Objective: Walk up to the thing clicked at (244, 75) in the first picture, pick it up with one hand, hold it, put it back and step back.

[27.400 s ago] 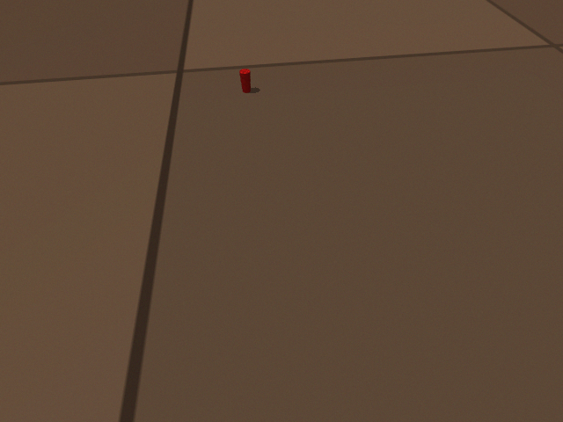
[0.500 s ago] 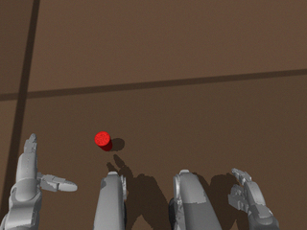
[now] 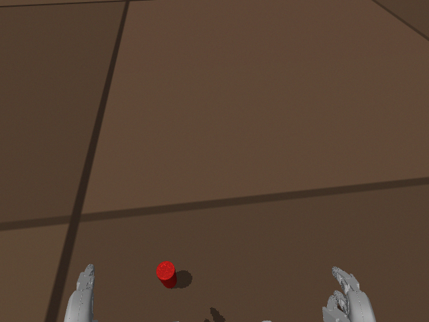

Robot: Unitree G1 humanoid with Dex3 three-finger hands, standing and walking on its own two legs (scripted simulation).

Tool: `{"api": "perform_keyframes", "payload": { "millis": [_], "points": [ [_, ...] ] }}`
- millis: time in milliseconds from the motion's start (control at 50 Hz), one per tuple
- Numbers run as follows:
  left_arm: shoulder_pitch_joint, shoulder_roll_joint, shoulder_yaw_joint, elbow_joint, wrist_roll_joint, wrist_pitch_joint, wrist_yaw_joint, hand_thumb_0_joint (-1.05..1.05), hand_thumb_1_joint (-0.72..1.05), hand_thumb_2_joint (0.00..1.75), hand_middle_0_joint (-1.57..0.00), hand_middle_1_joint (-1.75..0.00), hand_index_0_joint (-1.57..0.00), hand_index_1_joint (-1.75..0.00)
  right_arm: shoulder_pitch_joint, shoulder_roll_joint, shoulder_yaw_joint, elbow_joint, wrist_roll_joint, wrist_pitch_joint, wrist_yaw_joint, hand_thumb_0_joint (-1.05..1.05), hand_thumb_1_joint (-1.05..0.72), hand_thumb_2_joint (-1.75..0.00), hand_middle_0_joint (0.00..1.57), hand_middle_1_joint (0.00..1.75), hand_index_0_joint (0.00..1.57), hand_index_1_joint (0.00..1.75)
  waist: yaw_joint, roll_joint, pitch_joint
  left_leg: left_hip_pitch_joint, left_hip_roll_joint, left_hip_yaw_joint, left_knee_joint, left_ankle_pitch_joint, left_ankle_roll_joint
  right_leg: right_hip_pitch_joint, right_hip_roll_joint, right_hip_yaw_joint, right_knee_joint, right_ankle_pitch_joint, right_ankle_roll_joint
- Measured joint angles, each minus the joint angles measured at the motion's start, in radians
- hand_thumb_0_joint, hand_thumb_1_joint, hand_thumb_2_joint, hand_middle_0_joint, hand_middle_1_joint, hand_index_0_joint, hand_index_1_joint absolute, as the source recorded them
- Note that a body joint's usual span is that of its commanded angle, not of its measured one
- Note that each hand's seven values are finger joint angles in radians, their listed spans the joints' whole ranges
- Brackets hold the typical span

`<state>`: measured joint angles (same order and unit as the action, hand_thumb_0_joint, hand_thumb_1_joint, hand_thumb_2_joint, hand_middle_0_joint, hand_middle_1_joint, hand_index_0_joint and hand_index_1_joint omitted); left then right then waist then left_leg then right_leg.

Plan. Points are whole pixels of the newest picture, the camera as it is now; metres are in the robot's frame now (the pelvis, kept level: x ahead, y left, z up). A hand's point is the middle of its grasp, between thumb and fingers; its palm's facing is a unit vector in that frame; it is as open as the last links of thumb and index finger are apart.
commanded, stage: home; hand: left
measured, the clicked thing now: (167, 276) +0.42 +0.19 -0.64
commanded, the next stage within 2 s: stand in 1.70 s
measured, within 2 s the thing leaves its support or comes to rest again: neither
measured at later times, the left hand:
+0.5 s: hand (121, 316) +0.17 +0.17 -0.04, palm faces +0.12 -0.95 -0.29, open 17.4 cm
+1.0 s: hand out of the picture +0.16 +0.17 -0.04, palm faces +0.12 -0.95 -0.28, open 17.5 cm
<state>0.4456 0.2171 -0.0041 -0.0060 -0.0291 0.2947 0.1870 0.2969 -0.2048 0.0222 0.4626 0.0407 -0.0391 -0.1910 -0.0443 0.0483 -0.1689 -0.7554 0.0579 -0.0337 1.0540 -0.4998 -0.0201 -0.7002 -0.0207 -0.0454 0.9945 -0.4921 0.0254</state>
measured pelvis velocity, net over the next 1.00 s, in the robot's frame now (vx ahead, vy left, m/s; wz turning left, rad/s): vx -0.01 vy -0.01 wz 0.01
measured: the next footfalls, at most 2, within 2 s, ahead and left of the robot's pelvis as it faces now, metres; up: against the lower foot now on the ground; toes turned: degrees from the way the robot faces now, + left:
none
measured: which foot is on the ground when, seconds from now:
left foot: down 0.00-1.00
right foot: down 0.00-1.00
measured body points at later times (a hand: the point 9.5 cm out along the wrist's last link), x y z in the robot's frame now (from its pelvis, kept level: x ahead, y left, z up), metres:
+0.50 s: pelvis +0.00 -0.01 +0.01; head +0.02 -0.01 +0.46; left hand +0.16 +0.22 -0.02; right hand +0.17 -0.25 -0.06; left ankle +0.01 +0.13 -0.67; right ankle +0.00 -0.14 -0.67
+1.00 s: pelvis -0.01 -0.01 +0.02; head +0.01 -0.01 +0.47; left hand +0.15 +0.22 -0.02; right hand +0.16 -0.25 -0.05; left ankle +0.01 +0.13 -0.67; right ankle +0.00 -0.14 -0.67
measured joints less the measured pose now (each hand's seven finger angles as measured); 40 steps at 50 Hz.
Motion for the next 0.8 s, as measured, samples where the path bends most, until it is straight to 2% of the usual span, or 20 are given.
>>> {"api": "perform_keyframes", "payload": {
  "millis": [120, 300, 580, 800],
  "points": [
    [0.05, -0.008, -0.011, -0.052, 0.004, 0.0, -0.017, 0.0, -0.54, 0.05, -0.05, -0.05, -0.06, -0.05, -0.013, 0.007, 0.007, -0.009, -0.01, -0.03, 0.002, 0.01, -0.9, -0.9, 0.2, 0.3, 0.2, 0.3, 0.014, 0.001, 0.017, 0.062, -0.004, 0.002, -0.045, 0.016, 0.001, 0.063, -0.004, -0.001, -0.045, 0.015, 0.002],
    [0.04, -0.007, -0.003, -0.025, 0.013, -0.003, -0.035, -0.01, -0.54, 0.05, -0.05, -0.05, -0.06, -0.05, -0.033, 0.006, 0.014, -0.001, -0.026, -0.067, 0.006, 0.01, -0.9, -0.9, 0.2, 0.3, 0.21, 0.3, 0.023, -0.01, 0.054, 0.086, -0.005, -0.008, -0.067, 0.028, -0.007, 0.088, -0.004, -0.011, -0.061, 0.02, -0.005],
    [0.017, -0.019, -0.001, 0.006, 0.012, -0.016, -0.044, -0.01, -0.54, 0.05, -0.05, -0.06, -0.06, -0.05, -0.018, -0.005, 0.004, 0.038, -0.026, -0.068, 0.008, 0.01, -0.9, -0.9, 0.2, 0.3, 0.21, 0.3, 0.012, -0.009, 0.052, 0.124, 0.002, -0.009, -0.092, 0.033, -0.016, 0.121, 0.004, -0.012, -0.078, 0.021, -0.013],
    [0.021, -0.02, 0.001, 0.014, 0.011, -0.014, -0.049, -0.01, -0.54, 0.05, -0.05, -0.06, -0.06, -0.05, -0.022, -0.006, -0.001, 0.041, -0.026, -0.074, 0.01, 0.01, -0.9, -0.9, 0.2, 0.3, 0.2, 0.3, 0.014, -0.009, 0.065, 0.126, 0.002, -0.007, -0.101, 0.046, -0.017, 0.121, 0.004, -0.01, -0.083, 0.032, -0.016]
  ]
}}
